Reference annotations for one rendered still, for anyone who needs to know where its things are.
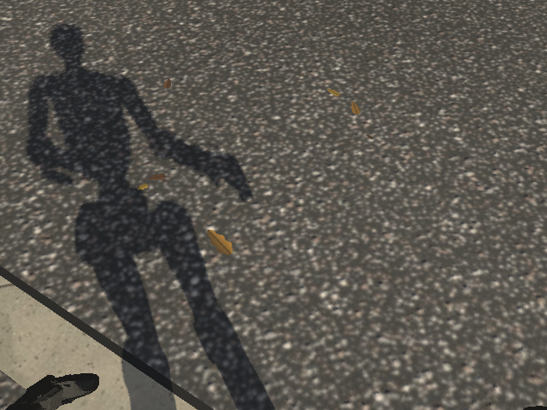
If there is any robot left hand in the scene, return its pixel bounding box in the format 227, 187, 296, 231
5, 373, 99, 410

